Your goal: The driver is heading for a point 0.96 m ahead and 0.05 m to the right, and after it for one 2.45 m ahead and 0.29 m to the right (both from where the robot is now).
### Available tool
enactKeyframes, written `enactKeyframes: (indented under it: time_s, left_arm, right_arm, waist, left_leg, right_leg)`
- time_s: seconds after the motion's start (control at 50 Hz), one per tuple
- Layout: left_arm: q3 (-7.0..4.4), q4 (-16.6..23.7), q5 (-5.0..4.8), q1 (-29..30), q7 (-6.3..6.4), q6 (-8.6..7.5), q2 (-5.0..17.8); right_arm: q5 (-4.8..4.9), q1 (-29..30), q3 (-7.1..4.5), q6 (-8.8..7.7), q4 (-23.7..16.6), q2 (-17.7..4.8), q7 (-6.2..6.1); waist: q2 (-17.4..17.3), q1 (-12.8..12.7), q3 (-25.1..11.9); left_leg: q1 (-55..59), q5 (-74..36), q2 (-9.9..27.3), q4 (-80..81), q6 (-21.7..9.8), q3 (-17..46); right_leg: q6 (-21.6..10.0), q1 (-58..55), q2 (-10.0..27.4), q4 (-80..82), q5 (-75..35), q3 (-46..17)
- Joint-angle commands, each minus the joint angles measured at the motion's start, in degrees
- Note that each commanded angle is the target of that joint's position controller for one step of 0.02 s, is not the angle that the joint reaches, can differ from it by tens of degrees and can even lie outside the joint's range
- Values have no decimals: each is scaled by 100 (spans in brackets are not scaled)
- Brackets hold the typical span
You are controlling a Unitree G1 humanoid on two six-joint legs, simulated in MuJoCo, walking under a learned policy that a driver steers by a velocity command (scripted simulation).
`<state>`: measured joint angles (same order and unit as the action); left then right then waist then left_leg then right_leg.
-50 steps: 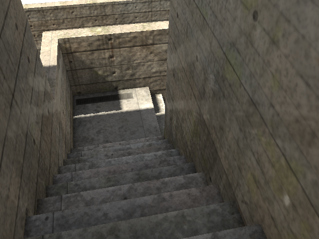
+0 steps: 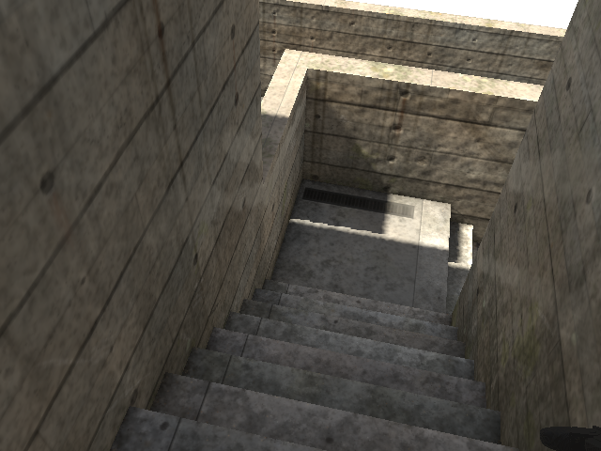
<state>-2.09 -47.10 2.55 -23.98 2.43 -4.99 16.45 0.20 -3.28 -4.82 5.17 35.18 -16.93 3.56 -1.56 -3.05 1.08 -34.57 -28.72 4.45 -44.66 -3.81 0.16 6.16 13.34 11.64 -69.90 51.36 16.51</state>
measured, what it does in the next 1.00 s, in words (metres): goes down: left foot 0.20 m lower, then right foot 0.20 m lower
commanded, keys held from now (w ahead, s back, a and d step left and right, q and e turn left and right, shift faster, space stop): w+q+shift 0.14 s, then w+shift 0.12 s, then w+e+shift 0.44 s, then e+shift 0.30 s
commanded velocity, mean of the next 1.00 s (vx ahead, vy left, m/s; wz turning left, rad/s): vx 0.87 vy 0.00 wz -0.16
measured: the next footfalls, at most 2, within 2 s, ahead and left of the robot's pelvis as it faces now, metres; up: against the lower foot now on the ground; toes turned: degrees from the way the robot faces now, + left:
left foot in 0.06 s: +0.14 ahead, +0.11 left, -0.20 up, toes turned +8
right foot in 0.64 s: +0.38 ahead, +0.01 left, -0.41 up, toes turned +10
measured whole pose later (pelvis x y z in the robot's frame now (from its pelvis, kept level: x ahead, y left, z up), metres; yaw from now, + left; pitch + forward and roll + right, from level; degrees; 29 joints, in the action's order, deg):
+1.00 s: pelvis +0.53 +0.10 -0.46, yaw -14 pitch -2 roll -3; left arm 1.6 -46.9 3.0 -34.2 -2.6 -5.4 16.0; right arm -6.1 -13.4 -0.3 -2.8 41.6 -12.7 5.8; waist -4.5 -3.5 3.0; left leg -13.1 -15.6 2.3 -16.6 -4.4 0.5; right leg -2.2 21.1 -16.2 -91.2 48.2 -6.7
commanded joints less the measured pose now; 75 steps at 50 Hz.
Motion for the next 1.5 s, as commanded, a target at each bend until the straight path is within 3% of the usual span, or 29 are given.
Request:
enactKeyframes:
  time_s: [0.02,0.06,0.08,0.1,0.14,0.22,0.3,0.4,0.56,0.62,0.64,0.68,0.72,0.82,0.84,0.86,0.96,1.0,1.02,1.04,1.06,1.1,1.16,1.26,1.34,1.44,1.46,1.48,1.5]
  left_arm:
    - [-259,109,84,212,71,190,896]
    - [-347,-48,-138,391,5,375,1016]
    - [-229,-29,-98,1095,-36,430,358]
    - [-31,729,188,1075,-102,362,-205]
    - [0,1293,362,1386,-74,247,154]
    - [200,1274,211,2113,60,380,-62]
    - [-121,983,99,2100,47,322,649]
    - [-65,945,-146,2446,-222,334,172]
    - [-120,702,-121,2200,-362,294,245]
    - [-373,-294,-124,-1392,-412,492,576]
    - [-349,-350,-331,-1358,-444,529,510]
    - [-197,71,-384,-457,-404,405,1014]
    - [-270,-51,-410,-456,-304,313,994]
    - [-119,-52,-396,-190,-53,178,721]
    - [133,8,662,-414,-18,-178,370]
    - [-3,135,576,-255,61,-276,654]
    - [231,443,-167,-755,-419,-178,867]
    - [460,764,5,-1840,-914,-42,-197]
    - [323,624,-238,-2837,-1019,86,253]
    - [251,960,-388,-1750,-1050,274,626]
    - [335,1425,-289,-836,-896,417,332]
    - [638,1823,233,-141,-763,514,-444]
    - [476,1178,277,-675,-1094,494,-259]
    - [137,1393,247,716,-1052,594,-145]
    - [19,1679,199,1786,-941,388,-100]
    - [-397,1254,1,771,-598,113,499]
    - [-593,911,119,-462,-344,129,1223]
    - [-590,802,600,-1515,-573,79,1325]
    - [-565,446,575,-1775,-760,-42,1038]
  right_arm:
    - [0,-780,-67,-26,221,-304,-71]
    - [-162,-3031,-265,-233,1120,-593,-354]
    - [-22,-3016,-280,-344,1293,-1051,-328]
    - [84,-2457,-106,-431,1265,-1354,-290]
    - [356,-2108,-204,-382,1039,-1459,-345]
    - [-179,-1197,206,-738,976,-608,-477]
    - [-80,-1932,78,-876,1508,-520,-430]
    - [16,-1680,247,-847,1281,-145,-548]
    - [-403,-1946,252,-786,1208,-282,-583]
    - [-400,-742,180,-688,1146,-353,-587]
    - [-505,106,202,-683,861,97,-591]
    - [-462,-741,430,-787,8,225,-601]
    - [-658,-682,405,-837,212,204,-609]
    - [-374,-719,245,-777,639,-122,-475]
    - [-1174,-561,713,-860,169,532,230]
    - [-861,-1200,523,-873,670,17,453]
    - [-573,-2313,238,-647,880,-343,299]
    - [-518,-3855,-63,-812,1200,-1072,76]
    - [-606,-3261,-126,-762,641,-1120,296]
    - [-917,-3109,-116,-764,569,-1148,238]
    - [-696,-2217,-49,-802,518,-865,153]
    - [-350,-1258,88,-892,604,-674,-162]
    - [-746,-1569,273,-1259,944,-249,-569]
    - [-1032,-1581,118,-1421,951,-1084,-694]
    - [-651,-1776,-143,-1260,1083,-1202,-697]
    - [-558,-1014,-427,-1195,837,-1468,-355]
    - [-652,-991,-146,-1293,252,-389,-353]
    - [-314,-482,13,-1339,-410,-186,-331]
    - [60,96,81,-1340,-603,-220,-411]
  waist:
    - [768,450,486]
    - [-13,1650,-418]
    - [-1476,1927,353]
    - [-2228,888,633]
    - [-784,667,-935]
    - [594,269,-165]
    - [-265,525,-71]
    - [-477,684,368]
    - [108,830,848]
    - [207,-1152,-393]
    - [1250,-1468,536]
    - [746,253,-420]
    - [180,361,-408]
    - [568,538,-679]
    - [1548,299,221]
    - [9,116,275]
    - [246,565,578]
    - [-1428,338,-2406]
    - [-1228,540,-3076]
    - [49,788,-2027]
    - [614,472,-1381]
    - [16,-301,-181]
    - [158,-70,369]
    - [-661,318,309]
    - [-319,988,338]
    - [248,74,-464]
    - [1578,-95,-2478]
    - [504,-524,-2891]
    - [211,-941,-1285]
  left_leg:
    - [1601,1244,24,1025,-169,-785]
    - [3932,1737,-484,1467,-656,-541]
    - [4024,641,-190,817,-1003,64]
    - [4041,-2868,-144,-571,-621,494]
    - [3571,2039,763,909,-1353,3090]
    - [338,6024,883,1767,-1543,4210]
    - [1822,5298,342,494,-973,3447]
    - [775,5121,85,-229,-552,1998]
    - [1776,1440,127,-1969,-507,900]
    - [-58,-549,-8,-7103,-398,-83]
    - [-1759,4982,-1115,-9489,-250,-825]
    - [-3867,6757,-847,-8091,-13,-182]
    - [-3860,6681,-458,-6774,47,454]
    - [292,446,-609,-1616,375,168]
    - [131,-32,-571,-1515,391,460]
    - [1981,-1937,-653,488,204,35]
    - [3369,-338,-191,4041,132,-43]
    - [8037,-5841,2064,655,-2146,1056]
    - [8848,-8150,3369,-345,-3393,1946]
    - [7469,-7412,3211,-19,-2756,1724]
    - [5515,-4308,3094,656,-2380,1850]
    - [1897,-1523,2383,2097,-1943,1029]
    - [-73,1395,1249,1834,-1165,-401]
    - [863,2676,1984,1919,-646,-168]
    - [2489,3121,2198,2008,-711,-191]
    - [1532,3426,1338,94,-69,-1295]
    - [-98,6716,347,-2318,824,-1613]
    - [-1497,7811,-305,-2232,1013,238]
    - [-2474,7795,-276,-2197,1138,733]
  right_leg:
    - [-740,662,1183,422,-4660,-468]
    - [-792,1221,599,-3974,-5907,-330]
    - [-826,3262,-565,-6912,-945,-419]
    - [-810,5225,-709,-6746,-208,-834]
    - [-518,5211,-434,-5003,-832,-1799]
    - [165,4161,-504,-1676,-3785,-2235]
    - [-224,4602,-610,88,-6155,-2870]
    - [-488,2810,-1626,1629,-8205,-3099]
    - [-1080,2062,-1779,3030,-6103,-1534]
    - [-2061,-2117,-1212,3948,-5523,-1597]
    - [-2301,-2036,-723,5323,-6453,-2534]
    - [-2435,-3423,113,2459,-12558,-4042]
    - [-2727,-1789,-22,2739,-8251,-4683]
    - [-1957,1170,-1251,2573,-6858,-4315]
    - [-1008,2068,-2253,1499,-4592,-3005]
    - [-522,3156,-2608,1169,-2482,-2053]
    - [-891,1374,-1940,-653,-5391,-4107]
    - [-185,3950,-2225,-4774,-1834,-3205]
    - [96,5813,-2364,-6542,756,-2648]
    - [85,6714,-1964,-6731,180,-2412]
    - [80,6726,-1310,-5452,-719,-2563]
    - [72,4891,-742,-4438,-1993,-2280]
    - [-156,3706,-708,-3146,-4752,-1866]
    - [-452,3323,-597,-1616,-5579,-1603]
    - [-503,3786,-576,932,-3850,-997]
    - [-1155,-342,-1468,3857,-5634,-906]
    - [-3026,-3170,342,3297,-9384,-3182]
    - [-3685,-4210,1307,3758,-10109,-4795]
    - [-3260,-3348,1496,3895,-9354,-4835]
